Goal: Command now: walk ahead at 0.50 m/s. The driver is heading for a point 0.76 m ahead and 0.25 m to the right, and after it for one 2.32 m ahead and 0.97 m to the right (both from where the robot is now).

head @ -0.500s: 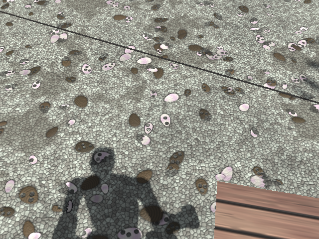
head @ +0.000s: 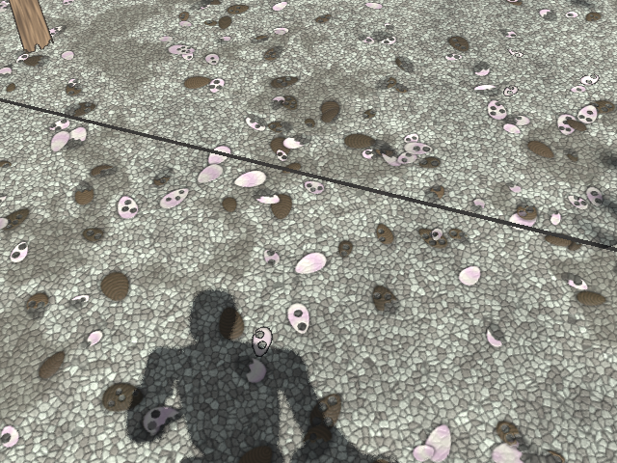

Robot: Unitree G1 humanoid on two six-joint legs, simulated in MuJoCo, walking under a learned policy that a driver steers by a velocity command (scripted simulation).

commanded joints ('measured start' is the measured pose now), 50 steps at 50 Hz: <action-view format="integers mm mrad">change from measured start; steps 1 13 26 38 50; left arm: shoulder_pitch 144 255 306 141 115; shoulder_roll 121 154 161 91 201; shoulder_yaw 31 36 44 56 89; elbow -6 66 -3 -128 -197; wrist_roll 1 -9 -32 -5 -9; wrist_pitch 1 4 54 148 94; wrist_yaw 7 41 66 47 58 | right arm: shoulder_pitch -80 -312 -114 -323 -318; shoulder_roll -123 -32 -117 -161 -144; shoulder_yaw -24 -14 -37 -52 -59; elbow -111 -173 -177 -128 -115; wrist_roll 2 -21 -37 -32 -28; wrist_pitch -41 -13 -9 28 66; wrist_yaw -3 -2 -1 -28 -31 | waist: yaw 74 78 -30 39 34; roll -64 -62 143 105 -107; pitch -104 15 -329 -123 -158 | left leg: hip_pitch -482 -420 444 11 -471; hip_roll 100 103 408 330 64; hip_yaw -28 17 -308 119 -4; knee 192 -399 -625 -822 76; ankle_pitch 114 555 831 540 4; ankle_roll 22 -44 211 195 -67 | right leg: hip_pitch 451 333 -253 25 402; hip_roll -296 -182 -24 -100 -265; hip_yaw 440 171 168 42 400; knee -322 -441 730 267 -234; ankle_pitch -49 191 -455 -74 231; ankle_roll -177 -142 90 94 -182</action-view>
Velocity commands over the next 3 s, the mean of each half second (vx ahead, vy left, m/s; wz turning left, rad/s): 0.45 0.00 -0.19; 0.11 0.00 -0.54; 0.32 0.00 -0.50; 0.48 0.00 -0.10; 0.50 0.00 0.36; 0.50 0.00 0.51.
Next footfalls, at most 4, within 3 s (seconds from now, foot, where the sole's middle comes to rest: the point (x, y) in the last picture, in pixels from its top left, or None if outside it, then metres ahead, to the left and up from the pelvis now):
0.44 left None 0.43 0.13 -0.76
0.90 right None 0.37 -0.12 -0.76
1.36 left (313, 417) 0.55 0.03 -0.76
1.80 right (492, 385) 0.61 -0.37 -0.76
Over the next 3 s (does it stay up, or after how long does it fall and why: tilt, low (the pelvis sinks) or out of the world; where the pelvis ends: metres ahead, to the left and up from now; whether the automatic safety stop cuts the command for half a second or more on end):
stays up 1.13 -0.56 0.01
